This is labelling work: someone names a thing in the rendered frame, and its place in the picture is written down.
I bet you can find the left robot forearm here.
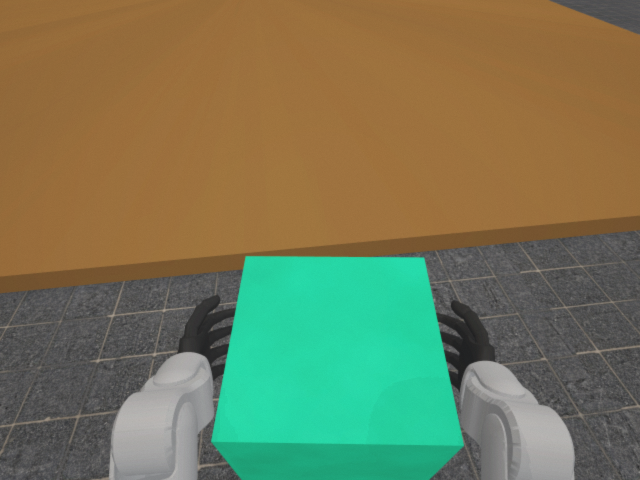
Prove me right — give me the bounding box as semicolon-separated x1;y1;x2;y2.
109;352;215;480

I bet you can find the right robot forearm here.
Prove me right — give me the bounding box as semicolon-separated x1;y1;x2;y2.
459;361;575;480

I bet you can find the carton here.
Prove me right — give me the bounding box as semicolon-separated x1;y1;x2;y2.
211;256;464;480

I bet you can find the left robot hand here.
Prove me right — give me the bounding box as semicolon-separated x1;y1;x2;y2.
177;295;236;381

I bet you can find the right robot hand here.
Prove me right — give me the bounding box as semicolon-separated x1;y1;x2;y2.
436;300;496;393

